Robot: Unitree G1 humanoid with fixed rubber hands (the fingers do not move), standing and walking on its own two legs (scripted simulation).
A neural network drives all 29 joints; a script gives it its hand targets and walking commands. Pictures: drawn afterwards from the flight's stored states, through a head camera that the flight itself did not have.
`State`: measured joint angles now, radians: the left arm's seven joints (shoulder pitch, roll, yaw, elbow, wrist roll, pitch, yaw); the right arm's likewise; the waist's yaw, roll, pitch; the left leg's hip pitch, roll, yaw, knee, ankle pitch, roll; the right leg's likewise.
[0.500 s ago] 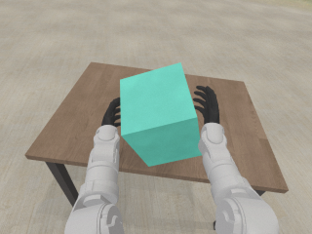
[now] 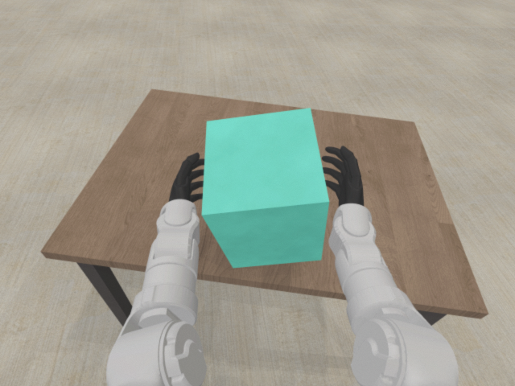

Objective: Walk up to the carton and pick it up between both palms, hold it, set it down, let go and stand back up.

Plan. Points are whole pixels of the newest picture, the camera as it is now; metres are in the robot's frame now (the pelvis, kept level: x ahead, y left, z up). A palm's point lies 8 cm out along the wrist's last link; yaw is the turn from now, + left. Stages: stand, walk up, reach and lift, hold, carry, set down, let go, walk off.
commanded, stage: set down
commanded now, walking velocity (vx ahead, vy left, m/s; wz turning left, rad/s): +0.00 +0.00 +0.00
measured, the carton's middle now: (268, 195) +0.46 +0.03 +0.04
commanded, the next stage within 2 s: none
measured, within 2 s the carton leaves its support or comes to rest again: neither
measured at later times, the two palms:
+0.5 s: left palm (185, 200) +0.41 +0.17 +0.06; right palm (343, 195) +0.42 -0.09 +0.09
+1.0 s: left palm (191, 198) +0.43 +0.17 +0.04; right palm (342, 195) +0.44 -0.10 +0.07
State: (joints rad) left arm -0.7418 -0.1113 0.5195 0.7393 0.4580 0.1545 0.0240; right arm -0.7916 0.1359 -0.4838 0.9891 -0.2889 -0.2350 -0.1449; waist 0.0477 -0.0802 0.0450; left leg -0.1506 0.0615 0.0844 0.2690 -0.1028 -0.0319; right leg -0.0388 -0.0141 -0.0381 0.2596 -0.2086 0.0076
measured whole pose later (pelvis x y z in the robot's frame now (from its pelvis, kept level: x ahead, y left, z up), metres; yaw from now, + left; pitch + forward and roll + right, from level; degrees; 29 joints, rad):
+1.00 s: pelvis +0.01 +0.00 +0.00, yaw -2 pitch +11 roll +0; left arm -0.88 -0.08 0.69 0.98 0.49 -0.01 0.04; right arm -0.90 0.17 -0.74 0.98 -0.54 -0.19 -0.08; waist 0.07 -0.07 -0.04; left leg -0.37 0.07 0.12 0.31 -0.12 -0.02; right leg -0.29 -0.01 0.00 0.32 -0.22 0.02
